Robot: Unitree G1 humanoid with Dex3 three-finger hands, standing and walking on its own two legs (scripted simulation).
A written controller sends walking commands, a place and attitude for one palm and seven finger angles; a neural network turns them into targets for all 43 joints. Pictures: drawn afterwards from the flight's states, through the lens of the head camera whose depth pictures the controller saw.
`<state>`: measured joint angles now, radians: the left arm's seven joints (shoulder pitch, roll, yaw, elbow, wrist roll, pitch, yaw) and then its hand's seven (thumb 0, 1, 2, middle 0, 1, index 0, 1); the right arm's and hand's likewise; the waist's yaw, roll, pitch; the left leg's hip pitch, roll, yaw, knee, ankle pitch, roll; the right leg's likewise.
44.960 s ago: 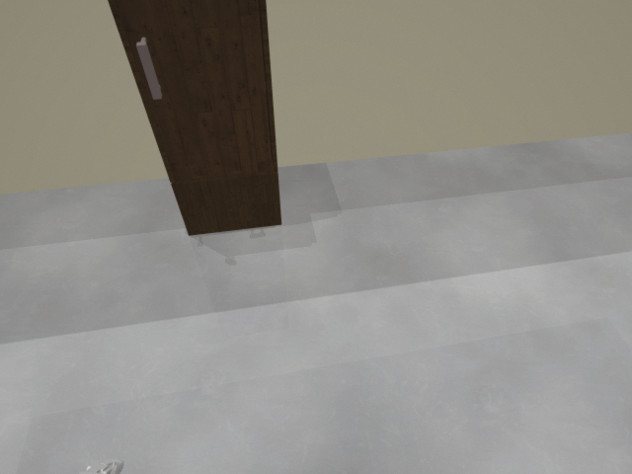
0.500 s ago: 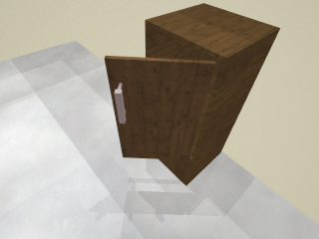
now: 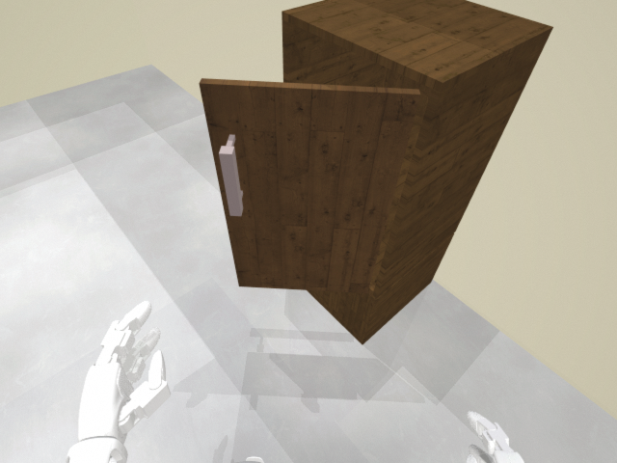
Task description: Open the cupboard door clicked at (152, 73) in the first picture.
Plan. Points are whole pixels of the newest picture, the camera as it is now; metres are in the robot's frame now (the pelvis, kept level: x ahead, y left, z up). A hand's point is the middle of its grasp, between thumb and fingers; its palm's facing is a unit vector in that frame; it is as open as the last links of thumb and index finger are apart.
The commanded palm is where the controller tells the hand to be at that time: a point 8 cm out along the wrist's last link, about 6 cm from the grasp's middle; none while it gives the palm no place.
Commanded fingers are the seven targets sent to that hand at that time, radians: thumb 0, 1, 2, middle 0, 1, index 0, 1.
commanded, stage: raise the hand with hooked fingers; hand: left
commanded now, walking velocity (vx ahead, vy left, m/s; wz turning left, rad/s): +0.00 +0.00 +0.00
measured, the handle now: (234, 176) +0.61 +0.16 +0.01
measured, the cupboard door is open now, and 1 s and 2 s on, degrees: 46 46 46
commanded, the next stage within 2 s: move the hooked fingers beside the handle in 1.88 s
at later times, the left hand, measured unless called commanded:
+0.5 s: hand (163, 380) +0.23 +0.20 -0.02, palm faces -0.03 -1.00 -0.05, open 10.4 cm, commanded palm +0.20 +0.26 -0.01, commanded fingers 0.00 0.04 0.53 -0.26 -0.86 -0.26 -0.86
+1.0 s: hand (134, 344) +0.27 +0.24 +0.01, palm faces +0.01 -1.00 -0.06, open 13.3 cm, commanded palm +0.25 +0.29 +0.01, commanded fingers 0.00 -0.50 0.30 -0.30 -1.20 -0.30 -1.20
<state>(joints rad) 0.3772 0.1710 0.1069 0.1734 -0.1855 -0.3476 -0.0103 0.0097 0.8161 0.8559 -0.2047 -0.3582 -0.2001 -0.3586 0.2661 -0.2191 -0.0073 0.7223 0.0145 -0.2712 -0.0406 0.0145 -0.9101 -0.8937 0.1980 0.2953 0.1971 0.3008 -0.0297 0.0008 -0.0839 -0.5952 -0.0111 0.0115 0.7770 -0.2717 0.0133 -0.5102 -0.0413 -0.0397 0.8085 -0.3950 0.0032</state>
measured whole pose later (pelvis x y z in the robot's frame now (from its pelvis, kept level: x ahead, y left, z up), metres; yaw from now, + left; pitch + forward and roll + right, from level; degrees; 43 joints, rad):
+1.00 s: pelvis +0.02 +0.00 -0.05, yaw -1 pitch +14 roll -4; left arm 0.23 0.35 0.35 0.16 -0.36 -0.35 -0.42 -0.01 -0.33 0.37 -0.29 -1.09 -0.28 -1.09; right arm 0.25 -0.26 0.01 0.53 0.04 -0.21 -0.06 0.02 -0.91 -0.89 0.20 0.30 0.20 0.30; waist 0.00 0.02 -0.14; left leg -0.92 0.03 -0.03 1.12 -0.46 0.01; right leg -0.79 0.01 -0.07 1.07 -0.53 0.00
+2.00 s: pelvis +0.03 -0.01 -0.04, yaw -1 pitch +14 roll -3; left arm -0.01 0.42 0.43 0.42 -0.37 -0.31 -0.51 -0.01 -0.50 0.30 -0.30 -1.20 -0.30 -1.20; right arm 0.28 -0.27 0.03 0.53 0.04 -0.15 -0.07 0.02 -0.91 -0.89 0.20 0.30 0.20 0.30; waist -0.01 0.02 -0.13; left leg -0.86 0.04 -0.02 1.05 -0.43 0.01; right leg -0.74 0.01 -0.05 1.01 -0.51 0.00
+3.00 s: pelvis +0.03 +0.00 -0.05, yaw -3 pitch +19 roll -3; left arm -0.60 0.51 0.45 0.96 -0.20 -0.38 -0.41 -0.01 -0.50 0.30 -0.30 -1.20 -0.30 -1.20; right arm 0.33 -0.27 0.03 0.61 0.02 -0.02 -0.05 0.01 -0.91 -0.89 0.20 0.30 0.20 0.30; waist -0.09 0.01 -0.13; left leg -0.99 0.05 0.00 1.11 -0.45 0.02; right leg -0.88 0.03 -0.03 1.06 -0.51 0.01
